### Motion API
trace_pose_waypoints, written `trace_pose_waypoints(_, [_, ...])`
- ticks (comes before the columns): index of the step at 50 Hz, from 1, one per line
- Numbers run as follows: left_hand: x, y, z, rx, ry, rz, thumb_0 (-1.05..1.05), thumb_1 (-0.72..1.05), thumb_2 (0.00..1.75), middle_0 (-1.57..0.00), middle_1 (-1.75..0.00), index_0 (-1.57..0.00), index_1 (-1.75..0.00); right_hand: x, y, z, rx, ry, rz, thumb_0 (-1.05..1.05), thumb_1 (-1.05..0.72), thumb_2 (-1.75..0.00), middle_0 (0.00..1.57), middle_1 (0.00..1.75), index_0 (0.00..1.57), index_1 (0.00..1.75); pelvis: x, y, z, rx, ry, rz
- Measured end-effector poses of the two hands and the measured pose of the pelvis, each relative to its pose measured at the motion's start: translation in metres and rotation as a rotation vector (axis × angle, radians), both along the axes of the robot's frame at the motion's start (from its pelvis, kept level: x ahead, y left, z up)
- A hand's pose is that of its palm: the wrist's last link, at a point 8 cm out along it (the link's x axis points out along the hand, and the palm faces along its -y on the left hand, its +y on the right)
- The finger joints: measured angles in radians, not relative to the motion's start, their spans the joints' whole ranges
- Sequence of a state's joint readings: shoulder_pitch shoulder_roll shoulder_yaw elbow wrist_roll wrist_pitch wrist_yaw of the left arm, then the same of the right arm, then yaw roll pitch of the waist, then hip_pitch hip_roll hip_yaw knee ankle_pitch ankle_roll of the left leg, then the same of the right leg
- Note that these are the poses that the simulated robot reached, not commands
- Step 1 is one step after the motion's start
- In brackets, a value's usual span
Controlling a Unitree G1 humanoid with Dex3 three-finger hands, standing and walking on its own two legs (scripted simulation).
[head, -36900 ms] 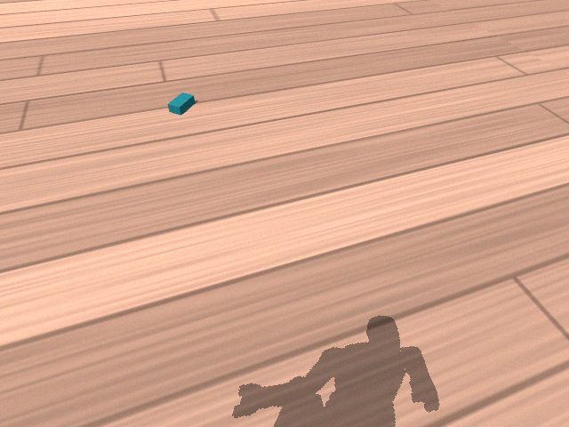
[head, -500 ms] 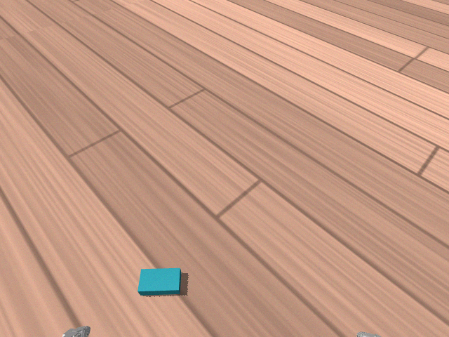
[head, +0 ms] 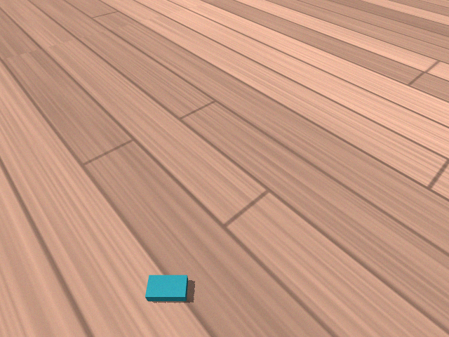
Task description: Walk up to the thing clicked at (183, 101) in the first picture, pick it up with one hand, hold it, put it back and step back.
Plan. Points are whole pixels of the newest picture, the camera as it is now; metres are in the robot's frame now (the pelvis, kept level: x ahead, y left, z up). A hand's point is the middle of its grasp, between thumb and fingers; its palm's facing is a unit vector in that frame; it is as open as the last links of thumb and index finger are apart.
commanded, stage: walk up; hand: left
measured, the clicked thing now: (167, 287) +0.46 +0.24 -0.75
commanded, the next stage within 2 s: stand in 0.62 s
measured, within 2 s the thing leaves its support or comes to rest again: neither
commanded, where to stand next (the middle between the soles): +0.07 +0.02 m, yaw -4 degrees
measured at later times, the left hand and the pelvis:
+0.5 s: hand out of the picture +0.11 +0.27 -0.15, palm faces +0.00 -0.93 -0.36, open 7.4 cm; pelvis +0.02 +0.01 +0.00, yaw +0 degrees
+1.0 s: hand out of the picture +0.10 +0.25 -0.16, palm faces -0.02 -0.95 -0.32, open 7.4 cm; pelvis +0.03 +0.00 +0.00, yaw +0 degrees
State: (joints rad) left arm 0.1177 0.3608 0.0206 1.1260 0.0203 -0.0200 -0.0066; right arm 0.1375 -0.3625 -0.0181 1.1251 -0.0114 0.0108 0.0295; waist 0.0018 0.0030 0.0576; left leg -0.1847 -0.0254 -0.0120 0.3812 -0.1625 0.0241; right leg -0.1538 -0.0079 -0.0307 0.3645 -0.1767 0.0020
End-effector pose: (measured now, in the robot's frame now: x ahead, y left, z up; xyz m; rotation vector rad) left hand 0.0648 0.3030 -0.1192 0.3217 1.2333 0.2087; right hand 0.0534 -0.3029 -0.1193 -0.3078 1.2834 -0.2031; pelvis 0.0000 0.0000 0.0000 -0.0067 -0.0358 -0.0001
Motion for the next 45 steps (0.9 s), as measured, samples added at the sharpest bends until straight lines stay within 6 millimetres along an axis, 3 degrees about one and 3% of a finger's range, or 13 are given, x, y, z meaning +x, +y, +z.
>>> trace_pose_waypoints(6, [0.008,-0.002,-0.005,-0.021,0.006,0.003,0.00,0.90,0.89,-0.20,-0.30,-0.20,-0.30,0.006,0.005,0.003,-0.008,0.006,-0.004,0.01,-0.90,-0.90,0.20,0.30,0.21,0.30,0.008,0.003,0.001,-0.001,0.007,0.001])
trace_pose_waypoints(23, [0.037,0.009,0.006,0.011,-0.046,0.001,0.00,0.90,0.89,-0.20,-0.29,-0.20,-0.30,0.062,0.019,0.004,0.014,-0.105,0.025,0.01,-0.90,-0.90,0.20,0.30,0.21,0.30,0.018,0.009,0.002,0.003,0.008,0.007])
trace_pose_waypoints(33, [0.031,0.010,0.005,0.013,-0.019,0.008,0.00,0.90,0.90,-0.20,-0.29,-0.20,-0.30,0.061,0.018,0.004,0.009,-0.084,0.034,0.01,-0.90,-0.90,0.20,0.30,0.21,0.30,0.021,0.008,0.002,0.006,0.010,0.009])
trace_pose_waypoints(45, [0.024,-0.007,-0.003,-0.031,0.017,0.006,0.00,0.90,0.89,-0.20,-0.29,-0.20,-0.30,0.057,0.015,0.006,0.002,-0.071,0.034,0.01,-0.90,-0.90,0.20,0.30,0.21,0.30,0.029,0.004,0.004,0.004,0.006,0.006])
